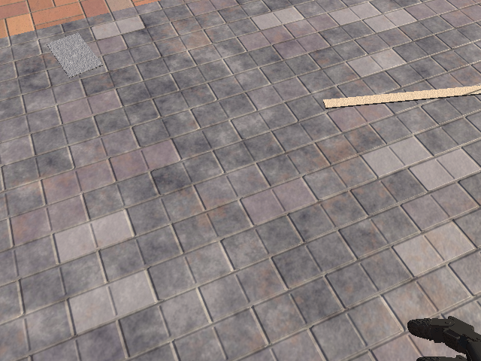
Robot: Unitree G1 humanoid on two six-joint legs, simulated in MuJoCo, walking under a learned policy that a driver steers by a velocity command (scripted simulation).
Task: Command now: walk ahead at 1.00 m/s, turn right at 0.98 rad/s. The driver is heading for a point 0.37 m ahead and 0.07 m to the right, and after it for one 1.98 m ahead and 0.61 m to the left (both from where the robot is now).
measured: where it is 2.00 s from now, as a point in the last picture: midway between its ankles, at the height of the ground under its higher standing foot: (202, 54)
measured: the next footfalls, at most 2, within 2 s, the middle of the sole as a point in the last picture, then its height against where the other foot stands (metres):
right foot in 0.38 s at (325, 345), level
left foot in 0.84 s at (292, 204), level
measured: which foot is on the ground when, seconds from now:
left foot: down 0.00-0.36, up 0.38-0.82, down 0.84-1.00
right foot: up 0.00-0.36, down 0.38-0.84, up 0.86-1.00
